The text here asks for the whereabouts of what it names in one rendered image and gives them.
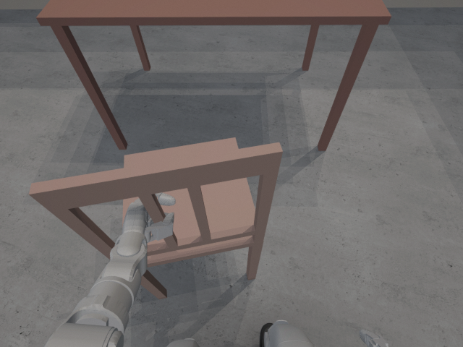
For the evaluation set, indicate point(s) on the chair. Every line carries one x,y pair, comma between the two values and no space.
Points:
213,213

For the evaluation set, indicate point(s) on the robot right shin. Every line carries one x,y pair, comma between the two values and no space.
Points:
279,322

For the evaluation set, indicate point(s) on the table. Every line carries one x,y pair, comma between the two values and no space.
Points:
60,14

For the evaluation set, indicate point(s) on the left robot forearm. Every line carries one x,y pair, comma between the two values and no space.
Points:
114,292

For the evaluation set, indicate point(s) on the robot right thigh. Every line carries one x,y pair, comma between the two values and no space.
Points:
286,335

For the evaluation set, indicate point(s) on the robot right hand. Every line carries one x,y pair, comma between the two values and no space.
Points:
372,340

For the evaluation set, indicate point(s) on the left robot upper arm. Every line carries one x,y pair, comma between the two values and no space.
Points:
82,335

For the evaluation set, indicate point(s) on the robot left hand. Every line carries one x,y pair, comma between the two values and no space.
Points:
137,219

